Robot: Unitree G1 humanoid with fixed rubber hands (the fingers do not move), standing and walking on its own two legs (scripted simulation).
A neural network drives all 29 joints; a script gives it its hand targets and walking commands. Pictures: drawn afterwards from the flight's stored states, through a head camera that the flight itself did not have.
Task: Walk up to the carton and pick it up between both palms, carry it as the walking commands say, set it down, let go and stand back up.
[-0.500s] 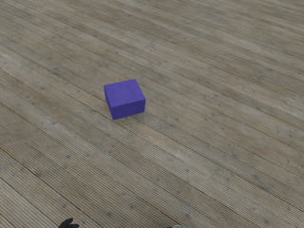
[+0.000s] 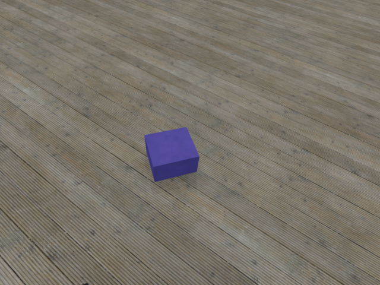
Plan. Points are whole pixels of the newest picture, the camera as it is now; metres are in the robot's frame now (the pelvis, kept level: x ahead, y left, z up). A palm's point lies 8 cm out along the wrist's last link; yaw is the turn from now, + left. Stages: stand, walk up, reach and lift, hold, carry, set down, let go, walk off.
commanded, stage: walk up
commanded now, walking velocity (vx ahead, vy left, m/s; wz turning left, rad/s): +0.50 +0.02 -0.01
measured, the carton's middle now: (171, 153) +0.95 +0.07 -0.69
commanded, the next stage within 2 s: none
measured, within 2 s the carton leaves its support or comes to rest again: neither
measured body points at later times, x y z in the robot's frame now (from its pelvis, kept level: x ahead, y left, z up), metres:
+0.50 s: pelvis +0.22 +0.01 -0.01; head +0.23 +0.03 +0.44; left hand +0.25 +0.27 -0.17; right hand +0.30 -0.24 -0.14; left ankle +0.23 +0.14 -0.74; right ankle +0.11 -0.14 -0.69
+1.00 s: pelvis +0.36 +0.01 -0.01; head +0.39 +0.02 +0.44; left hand +0.40 +0.27 -0.16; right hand +0.42 -0.25 -0.15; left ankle +0.38 +0.14 -0.75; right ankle +0.33 -0.15 -0.74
